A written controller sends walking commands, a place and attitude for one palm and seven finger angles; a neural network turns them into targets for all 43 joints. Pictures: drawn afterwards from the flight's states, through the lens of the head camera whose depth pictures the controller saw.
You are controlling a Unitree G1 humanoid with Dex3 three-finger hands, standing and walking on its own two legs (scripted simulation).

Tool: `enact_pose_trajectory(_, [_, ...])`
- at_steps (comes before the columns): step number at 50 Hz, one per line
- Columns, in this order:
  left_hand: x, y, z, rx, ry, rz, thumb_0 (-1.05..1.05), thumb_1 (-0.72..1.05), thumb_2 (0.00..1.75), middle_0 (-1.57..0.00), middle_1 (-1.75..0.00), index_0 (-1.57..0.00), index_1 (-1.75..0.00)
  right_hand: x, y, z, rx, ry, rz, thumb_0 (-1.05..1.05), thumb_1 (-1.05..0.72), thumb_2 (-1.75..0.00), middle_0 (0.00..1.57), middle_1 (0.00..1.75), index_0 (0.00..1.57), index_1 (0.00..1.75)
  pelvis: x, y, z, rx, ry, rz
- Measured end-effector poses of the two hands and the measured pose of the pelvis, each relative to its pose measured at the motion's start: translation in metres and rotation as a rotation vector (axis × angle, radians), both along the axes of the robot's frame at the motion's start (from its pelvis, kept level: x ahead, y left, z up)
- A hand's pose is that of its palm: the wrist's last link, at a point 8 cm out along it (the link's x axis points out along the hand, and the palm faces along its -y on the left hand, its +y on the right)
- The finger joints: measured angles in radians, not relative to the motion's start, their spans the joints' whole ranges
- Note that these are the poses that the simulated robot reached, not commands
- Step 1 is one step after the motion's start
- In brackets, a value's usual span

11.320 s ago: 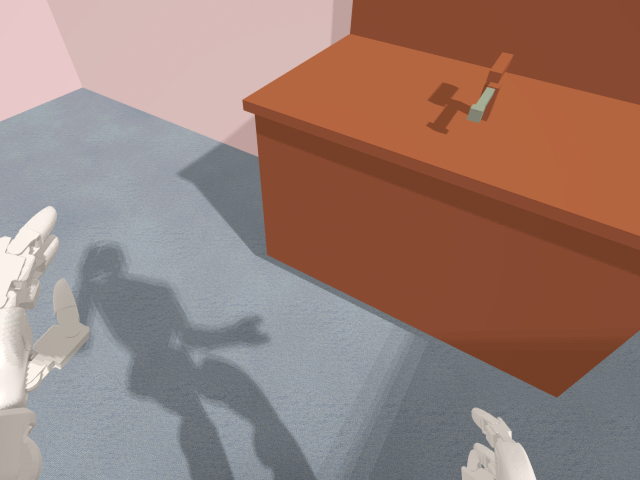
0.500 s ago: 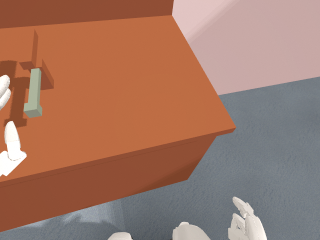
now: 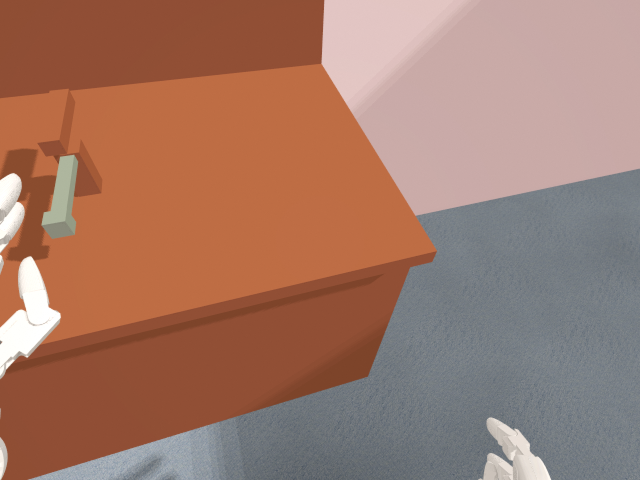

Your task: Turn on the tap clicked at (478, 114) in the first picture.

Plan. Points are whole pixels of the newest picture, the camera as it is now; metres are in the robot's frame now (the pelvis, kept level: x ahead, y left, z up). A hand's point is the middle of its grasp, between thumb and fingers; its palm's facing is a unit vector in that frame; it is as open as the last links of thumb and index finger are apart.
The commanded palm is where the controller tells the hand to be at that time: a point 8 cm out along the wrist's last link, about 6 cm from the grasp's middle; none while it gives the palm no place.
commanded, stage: come to a stop and stand still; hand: left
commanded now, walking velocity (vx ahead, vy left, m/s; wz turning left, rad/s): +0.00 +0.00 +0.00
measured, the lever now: (59, 223) +0.41 +0.38 +0.07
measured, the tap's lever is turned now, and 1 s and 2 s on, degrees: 0 0 0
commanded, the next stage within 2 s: look again from close up in 0.54 s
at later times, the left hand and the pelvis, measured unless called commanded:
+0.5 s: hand (62, 300) +0.24 +0.25 +0.16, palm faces +0.30 -0.86 -0.41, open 7.4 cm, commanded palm +0.18 +0.29 +0.18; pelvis +0.01 +0.02 +0.01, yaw -3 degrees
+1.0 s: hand (50, 308) +0.23 +0.25 +0.17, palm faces +0.36 -0.86 -0.37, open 7.4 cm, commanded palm +0.16 +0.28 +0.18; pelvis +0.00 +0.01 +0.01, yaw -2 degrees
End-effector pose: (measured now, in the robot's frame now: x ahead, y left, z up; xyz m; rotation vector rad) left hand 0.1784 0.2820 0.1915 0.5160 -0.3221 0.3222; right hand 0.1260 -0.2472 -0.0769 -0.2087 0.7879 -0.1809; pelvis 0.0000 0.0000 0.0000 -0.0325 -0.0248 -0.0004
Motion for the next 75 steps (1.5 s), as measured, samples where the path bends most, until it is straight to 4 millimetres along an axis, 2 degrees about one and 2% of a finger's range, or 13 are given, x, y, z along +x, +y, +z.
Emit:
enact_pose_trajectory(7, [0.005,0.007,-0.016,-0.072,0.034,0.033,0.01,0.89,0.90,-0.21,-0.31,-0.21,-0.30,0.017,0.017,0.001,0.012,-0.008,0.025,0.02,-0.90,-0.90,0.21,0.30,0.20,0.30,0.005,0.005,0.001,0.017,0.001,-0.009])
enact_pose_trajectory(9, [0.016,0.020,-0.003,0.048,-0.010,0.033,0.01,0.88,0.90,-0.21,-0.31,-0.21,-0.30,0.023,0.025,0.000,-0.003,-0.014,0.087,0.02,-0.90,-0.90,0.20,0.30,0.19,0.30,0.003,0.004,0.000,0.011,0.011,-0.006])
enact_pose_trajectory(12, [0.034,0.042,0.012,0.025,-0.105,0.073,0.01,0.88,0.90,-0.21,-0.31,-0.21,-0.30,0.031,0.038,0.003,0.033,-0.036,0.132,0.02,-0.90,-0.90,0.20,0.30,0.20,0.30,0.001,0.005,0.001,0.023,0.007,-0.029])
enact_pose_trajectory(15, [0.042,0.031,0.014,-0.027,-0.120,0.038,0.02,0.89,0.90,-0.20,-0.30,-0.21,-0.30,0.040,0.046,0.010,0.071,-0.103,0.128,0.02,-0.90,-0.90,0.21,0.30,0.20,0.30,0.003,0.012,0.003,0.021,0.007,-0.048])
enact_pose_trajectory(20, [0.038,0.001,-0.007,-0.041,0.012,-0.103,0.01,0.89,0.90,-0.20,-0.30,-0.20,-0.30,0.047,0.051,0.020,0.082,-0.157,0.083,0.02,-0.90,-0.90,0.21,0.30,0.20,0.30,0.008,0.019,0.005,0.021,0.012,-0.062])
enact_pose_trajectory(24, [0.030,0.011,-0.019,-0.043,0.072,-0.078,0.01,0.89,0.90,-0.21,-0.31,-0.21,-0.30,0.046,0.047,0.022,0.048,-0.135,0.072,0.02,-0.90,-0.90,0.21,0.30,0.20,0.30,0.009,0.018,0.006,0.022,0.009,-0.055])
enact_pose_trajectory(29, [0.022,0.026,-0.013,-0.076,0.007,0.009,0.01,0.88,0.90,-0.21,-0.31,-0.21,-0.30,0.044,0.041,0.022,0.005,-0.097,0.100,0.02,-0.90,-0.90,0.21,0.30,0.20,0.30,0.008,0.016,0.006,0.016,-0.002,-0.044])
enact_pose_trajectory(49, [0.009,0.009,-0.013,-0.103,0.019,-0.013,0.01,0.89,0.90,-0.21,-0.31,-0.21,-0.30,0.029,0.032,0.026,0.001,-0.101,0.083,0.02,-0.90,-0.90,0.21,0.30,0.20,0.30,-0.002,0.010,0.009,0.014,-0.009,-0.043])
enact_pose_trajectory(52, [0.020,0.021,0.009,0.013,-0.033,-0.012,0.01,0.88,0.90,-0.21,-0.31,-0.21,-0.30,0.023,0.036,0.017,-0.025,-0.063,0.163,0.02,-0.90,-0.90,0.21,0.30,0.20,0.30,-0.008,0.005,0.006,0.021,-0.015,0.005])
enact_pose_trajectory(56, [0.028,0.034,0.017,-0.139,-0.020,0.054,0.01,0.89,0.90,-0.21,-0.31,-0.21,-0.30,0.021,0.032,0.003,0.023,-0.031,0.188,0.02,-0.90,-0.90,0.21,0.30,0.20,0.30,-0.009,0.001,0.005,0.031,-0.017,-0.005])
enact_pose_trajectory(64, [0.000,-0.017,-0.033,-0.168,0.146,0.035,0.01,0.89,0.90,-0.20,-0.30,-0.20,-0.30,0.033,0.009,0.006,0.037,-0.120,0.148,0.02,-0.90,-0.90,0.21,0.30,0.20,0.30,-0.011,-0.017,-0.002,0.048,-0.007,-0.016])
enact_pose_trajectory(70, [-0.024,-0.019,-0.027,-0.157,0.020,0.146,0.02,0.89,0.90,-0.21,-0.31,-0.21,-0.30,0.045,-0.009,0.000,0.014,-0.132,0.185,0.02,-0.90,-0.90,0.21,0.30,0.20,0.30,-0.011,-0.038,-0.009,0.042,0.005,0.017])
enact_pose_trajectory(75, [-0.022,-0.019,-0.026,-0.178,0.050,0.200,0.01,0.89,0.90,-0.21,-0.30,-0.21,-0.30,0.055,-0.020,-0.009,0.013,-0.121,0.192,0.02,-0.90,-0.90,0.21,0.30,0.20,0.30,-0.007,-0.049,-0.010,0.036,0.009,0.039])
